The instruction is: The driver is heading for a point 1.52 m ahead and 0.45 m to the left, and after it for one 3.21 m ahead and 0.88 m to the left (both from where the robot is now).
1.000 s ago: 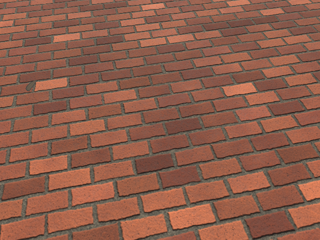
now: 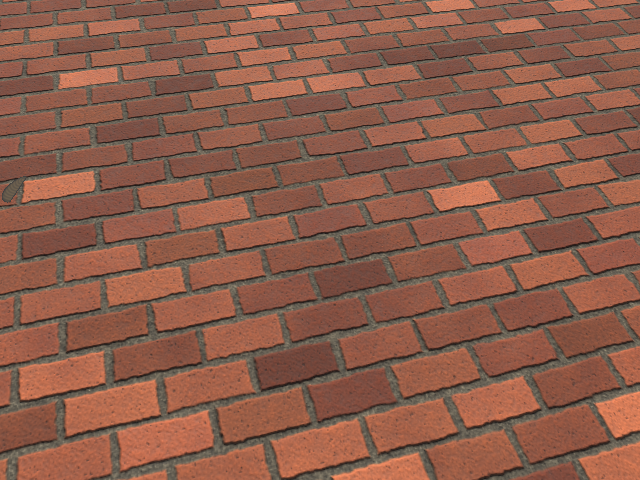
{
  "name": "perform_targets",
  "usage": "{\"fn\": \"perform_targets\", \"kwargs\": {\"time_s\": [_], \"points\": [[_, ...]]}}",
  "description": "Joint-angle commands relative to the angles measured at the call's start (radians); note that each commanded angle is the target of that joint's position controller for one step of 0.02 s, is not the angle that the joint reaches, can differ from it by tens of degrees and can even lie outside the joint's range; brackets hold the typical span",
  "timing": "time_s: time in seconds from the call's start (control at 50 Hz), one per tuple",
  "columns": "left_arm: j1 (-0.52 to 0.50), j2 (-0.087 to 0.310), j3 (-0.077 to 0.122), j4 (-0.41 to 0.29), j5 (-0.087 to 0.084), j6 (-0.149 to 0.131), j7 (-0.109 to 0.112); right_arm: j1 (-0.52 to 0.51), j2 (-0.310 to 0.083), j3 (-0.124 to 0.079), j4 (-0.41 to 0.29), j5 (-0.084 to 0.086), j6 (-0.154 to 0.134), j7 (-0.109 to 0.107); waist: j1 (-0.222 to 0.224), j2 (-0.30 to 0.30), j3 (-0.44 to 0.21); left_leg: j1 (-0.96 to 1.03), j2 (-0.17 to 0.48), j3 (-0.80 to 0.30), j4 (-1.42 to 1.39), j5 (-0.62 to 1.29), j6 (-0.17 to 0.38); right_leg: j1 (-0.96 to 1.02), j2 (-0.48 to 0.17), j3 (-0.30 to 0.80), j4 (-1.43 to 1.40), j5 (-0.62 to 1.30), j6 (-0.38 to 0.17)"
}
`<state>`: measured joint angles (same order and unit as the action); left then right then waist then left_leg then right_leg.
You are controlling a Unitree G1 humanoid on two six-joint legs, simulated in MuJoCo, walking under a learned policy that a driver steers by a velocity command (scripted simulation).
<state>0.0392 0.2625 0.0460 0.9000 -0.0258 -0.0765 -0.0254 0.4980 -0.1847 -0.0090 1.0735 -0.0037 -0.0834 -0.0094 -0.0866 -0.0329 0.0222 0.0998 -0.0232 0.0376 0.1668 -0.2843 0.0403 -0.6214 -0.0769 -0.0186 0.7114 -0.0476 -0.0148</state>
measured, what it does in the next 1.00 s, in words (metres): walks ahead: right foot, then left foot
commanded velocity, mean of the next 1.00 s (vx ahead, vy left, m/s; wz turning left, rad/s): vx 0.49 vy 0.00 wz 0.03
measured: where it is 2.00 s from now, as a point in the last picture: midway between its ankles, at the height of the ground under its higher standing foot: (230, 236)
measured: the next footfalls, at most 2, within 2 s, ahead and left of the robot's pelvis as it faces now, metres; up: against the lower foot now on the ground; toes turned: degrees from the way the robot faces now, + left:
right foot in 0.16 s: +0.29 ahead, -0.13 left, +0.00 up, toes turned -2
left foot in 0.68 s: +0.59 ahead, +0.11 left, +0.00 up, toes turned +3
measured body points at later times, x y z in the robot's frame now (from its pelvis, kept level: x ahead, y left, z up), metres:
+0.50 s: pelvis +0.29 -0.04 +0.00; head +0.31 -0.04 +0.45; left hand +0.28 +0.23 -0.14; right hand +0.46 -0.30 -0.10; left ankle +0.47 +0.14 -0.68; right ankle +0.25 -0.13 -0.74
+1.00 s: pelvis +0.58 +0.03 +0.01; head +0.60 +0.05 +0.46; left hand +0.73 +0.30 -0.11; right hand +0.59 -0.23 -0.13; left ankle +0.55 +0.11 -0.74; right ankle +0.73 -0.15 -0.68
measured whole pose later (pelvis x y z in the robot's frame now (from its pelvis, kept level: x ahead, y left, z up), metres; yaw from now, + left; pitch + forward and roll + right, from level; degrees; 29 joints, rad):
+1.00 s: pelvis +0.58 +0.03 +0.01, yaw +3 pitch +1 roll +0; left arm 0.08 0.28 0.06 0.91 0.00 -0.08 0.01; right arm 0.37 -0.23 -0.05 0.96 0.01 -0.09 0.01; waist -0.06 -0.04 0.02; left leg -0.10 -0.07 0.02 0.23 -0.16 0.07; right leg -0.64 -0.11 0.06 0.78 -0.07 0.00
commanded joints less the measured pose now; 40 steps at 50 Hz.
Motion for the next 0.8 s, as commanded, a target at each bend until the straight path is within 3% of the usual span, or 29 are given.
{"fn": "perform_targets", "kwargs": {"time_s": [0.02, 0.06, 0.1, 0.12, 0.14, 0.16, 0.18, 0.2, 0.22, 0.24, 0.26, 0.28, 0.3, 0.32, 0.38, 0.42, 0.48, 0.54, 0.58, 0.64, 0.66, 0.68, 0.7, 0.72, 0.74, 0.76, 0.78, 0.8], "points": [[-0.198, 0.02, -0.01, -0.113, -0.005, -0.015, -0.012, 0.051, -0.186, -0.038, -0.023, 0.009, -0.006, -0.013, -0.001, 0.131, 0.142, -0.111, 0.236, -0.104, -0.093, 0.359, 0.128, -0.002, 0.037, -0.039, -0.126, 0.079, -0.005], [-0.219, 0.037, -0.007, -0.133, -0.007, -0.021, -0.021, 0.048, -0.189, -0.045, -0.018, 0.017, -0.002, -0.014, 0.018, 0.131, 0.145, -0.05, 0.264, -0.094, -0.067, 0.424, 0.119, 0.006, 0.037, -0.021, -0.173, 0.071, -0.033], [-0.175, 0.075, 0.009, -0.132, -0.006, -0.027, -0.025, 0.021, -0.208, -0.056, -0.028, 0.015, 0.005, -0.015, 0.068, 0.143, 0.089, 0.014, 0.283, -0.078, 0.024, 0.671, 0.101, 0.095, 0.065, -0.03, -0.191, 0.028, -0.066], [-0.102, 0.103, 0.024, -0.115, -0.005, -0.027, -0.022, 0.006, -0.221, -0.062, -0.034, 0.011, 0.012, -0.015, 0.112, 0.165, 0.025, 0.033, 0.284, -0.067, 0.119, 0.865, 0.09, 0.198, 0.096, -0.049, -0.178, -0.001, -0.085], [0.056, 0.14, 0.047, -0.067, -0.008, -0.024, -0.015, -0.013, -0.218, -0.062, -0.042, 0.005, 0.023, -0.014, 0.192, 0.17, -0.072, 0.006, 0.254, -0.039, 0.296, 0.989, 0.069, 0.387, 0.126, -0.068, -0.183, -0.003, -0.113], [0.235, 0.181, 0.068, -0.017, -0.006, -0.017, -0.004, -0.029, -0.208, -0.055, -0.061, -0.002, 0.026, -0.013, 0.269, 0.156, -0.18, -0.163, 0.218, -0.03, 0.526, 0.88, 0.04, 0.67, 0.062, 0.004, -0.162, -0.009, -0.154], [0.392, 0.267, 0.089, 0.015, 0.023, -0.009, 0.004, 0.072, -0.091, -0.024, -0.082, -0.005, 0.013, 0.0, 0.236, -0.066, -0.351, -0.559, 0.061, -0.007, 0.933, 0.394, -0.022, 1.065, -0.21, 0.448, -0.199, -0.22, -0.306], [0.389, 0.218, 0.07, 0.027, 0.019, -0.007, 0.0, 0.078, -0.056, -0.01, -0.069, 0.016, -0.018, 0.008, 0.223, -0.187, -0.434, -0.706, -0.045, -0.142, 1.164, -0.265, -0.025, 1.092, -0.328, 0.812, -0.41, -0.349, -0.371], [0.281, 0.153, 0.049, 0.02, 0.007, -0.014, -0.003, -0.027, -0.15, -0.038, -0.106, 0.047, -0.041, 0.012, 0.207, -0.14, -0.247, -0.808, 0.023, -0.178, 1.244, -0.235, 0.001, 0.943, -0.277, 0.696, -0.448, -0.379, -0.311], [0.188, 0.113, 0.037, 0.0, 0.008, -0.021, -0.004, -0.11, -0.18, -0.045, -0.132, 0.061, -0.053, 0.009, 0.172, -0.07, -0.124, -0.807, 0.079, -0.146, 1.215, -0.146, 0.017, 0.768, -0.243, 0.531, -0.47, -0.289, -0.271], [0.122, 0.086, 0.028, -0.007, 0.017, -0.03, -0.01, -0.146, -0.175, -0.051, -0.138, 0.051, -0.054, 0.0, 0.132, 0.004, -0.06, -0.76, 0.124, -0.127, 1.144, -0.067, 0.019, 0.614, -0.205, 0.417, -0.501, -0.173, -0.245], [0.091, 0.052, 0.017, -0.007, 0.028, -0.038, -0.015, -0.143, -0.172, -0.062, -0.136, 0.035, -0.042, -0.008, 0.095, 0.007, -0.033, -0.693, 0.157, -0.127, 1.091, -0.018, 0.022, 0.515, -0.159, 0.324, -0.529, -0.096, -0.218], [0.085, 0.054, 0.016, 0.002, 0.033, -0.04, -0.017, -0.107, -0.137, -0.059, -0.132, 0.031, -0.027, -0.008, 0.067, -0.031, -0.036, -0.634, 0.171, -0.13, 1.064, -0.004, 0.016, 0.449, -0.15, 0.285, -0.556, -0.077, -0.227], [0.095, 0.055, 0.015, 0.012, 0.028, -0.042, -0.018, -0.095, -0.114, -0.056, -0.131, 0.028, -0.016, -0.009, 0.056, -0.029, -0.022, -0.615, 0.18, -0.123, 1.031, -0.009, 0.009, 0.407, -0.14, 0.255, -0.578, -0.056, -0.235], [0.148, 0.1, 0.021, 0.043, 0.025, -0.047, 0.002, -0.2, -0.13, -0.063, -0.182, 0.016, 0.0, -0.015, 0.058, -0.018, 0.038, -0.699, 0.198, -0.1, 0.891, 0.082, -0.026, 0.365, -0.13, 0.189, -0.63, -0.026, -0.247], [0.191, 0.12, 0.025, 0.053, 0.025, -0.042, 0.017, -0.292, -0.133, -0.063, -0.215, 0.008, -0.003, -0.011, 0.082, -0.003, 0.051, -0.754, 0.197, -0.092, 0.748, 0.21, -0.041, 0.4, -0.12, 0.159, -0.637, 0.003, -0.236], [0.249, 0.138, 0.026, 0.065, 0.016, -0.034, 0.028, -0.416, -0.11, -0.051, -0.249, 0.011, -0.012, 0.003, 0.123, -0.003, 0.056, -0.704, 0.152, -0.048, 0.522, 0.369, -0.043, 0.422, -0.084, 0.091, -0.633, 0.032, -0.199], [0.325, 0.15, 0.029, 0.093, 0.004, -0.025, 0.031, -0.512, -0.113, -0.044, -0.279, 0.022, -0.014, 0.019, 0.159, -0.002, 0.067, -0.701, 0.127, -0.038, 0.42, 0.391, -0.042, 0.513, -0.113, 0.089, -0.609, 0.016, -0.193], [0.356, 0.153, 0.032, 0.109, 0.001, -0.013, 0.033, -0.552, -0.126, -0.044, -0.304, 0.025, -0.018, 0.031, 0.16, -0.003, 0.073, -0.731, 0.121, -0.052, 0.375, 0.341, -0.023, 0.607, -0.153, 0.101, -0.567, 0.039, -0.182], [0.342, 0.173, 0.042, 0.109, 0.003, 0.007, 0.036, -0.505, -0.168, -0.057, -0.31, 0.027, -0.024, 0.043, 0.109, -0.031, 0.032, -0.641, 0.09, -0.035, 0.337, 0.224, 0.017, 0.693, -0.186, 0.106, -0.461, 0.22, -0.152], [0.318, 0.173, 0.041, 0.102, 0.006, 0.013, 0.036, -0.411, -0.197, -0.073, -0.286, 0.026, -0.026, 0.042, 0.051, -0.036, -0.027, -0.504, 0.056, -0.005, 0.317, 0.211, 0.04, 0.686, -0.158, 0.077, -0.343, 0.384, -0.133], [0.317, 0.145, 0.03, 0.093, 0.015, 0.018, 0.035, -0.236, -0.247, -0.1, -0.233, 0.024, -0.025, 0.035, -0.021, -0.019, -0.14, -0.261, 0.051, -0.003, 0.325, 0.223, 0.073, 0.61, -0.101, 0.036, -0.136, 0.434, -0.105], [0.357, 0.088, 0.009, 0.065, 0.03, 0.016, 0.036, -0.071, -0.327, -0.12, -0.2, 0.005, -0.021, 0.027, -0.047, 0.118, -0.295, 0.069, 0.26, -0.278, 0.328, 0.171, 0.158, 0.351, -0.014, -0.021, 0.211, 0.159, -0.06], [0.452, -0.021, -0.023, 0.073, 0.022, -0.008, 0.027, -0.035, -0.359, -0.123, -0.181, 0.005, -0.019, 0.038, 0.005, 0.361, -0.393, 0.294, 0.425, -0.729, 0.172, -0.004, 0.286, 0.029, 0.154, 0.04, 0.482, -0.508, -0.018], [0.384, 0.1, 0.004, 0.074, -0.003, -0.029, 0.022, -0.075, -0.255, -0.094, -0.191, 0.013, -0.023, 0.04, -0.014, 0.244, -0.32, 0.25, 0.394, -0.719, 0.132, -0.085, 0.245, -0.079, 0.092, 0.146, 0.592, -0.521, -0.036], [0.298, 0.141, 0.015, 0.049, -0.022, -0.044, 0.019, -0.164, -0.218, -0.082, -0.212, 0.013, -0.026, 0.037, 0.001, 0.189, -0.188, 0.117, 0.365, -0.562, 0.119, -0.007, 0.204, -0.12, 0.042, 0.124, 0.592, -0.426, -0.054], [0.252, 0.133, 0.015, 0.043, -0.016, -0.049, 0.026, -0.239, -0.205, -0.076, -0.227, 0.006, -0.028, 0.037, 0.03, 0.105, -0.126, -0.016, 0.329, -0.454, 0.095, 0.111, 0.187, -0.081, -0.008, 0.1, 0.546, -0.333, -0.053], [0.227, 0.126, 0.023, 0.042, 0.0, -0.042, 0.032, -0.278, -0.174, -0.068, -0.232, -0.002, -0.029, 0.041, 0.054, 0.073, -0.07, -0.12, 0.289, -0.368, 0.062, 0.211, 0.172, -0.042, -0.038, 0.094, 0.49, -0.275, -0.051]]}}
